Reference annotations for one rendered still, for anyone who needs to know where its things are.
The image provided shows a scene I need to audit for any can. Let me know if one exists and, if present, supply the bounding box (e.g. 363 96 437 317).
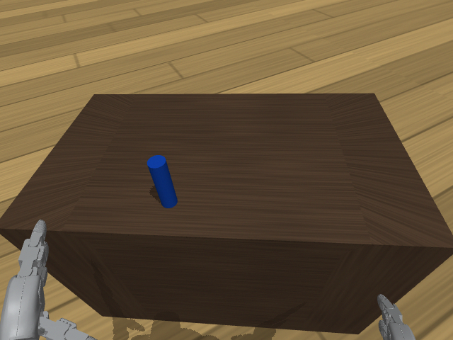
147 155 178 208

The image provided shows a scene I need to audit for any right robot hand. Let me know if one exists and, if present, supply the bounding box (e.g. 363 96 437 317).
377 294 415 340

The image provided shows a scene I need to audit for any left robot hand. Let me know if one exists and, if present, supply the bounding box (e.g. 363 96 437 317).
0 220 97 340

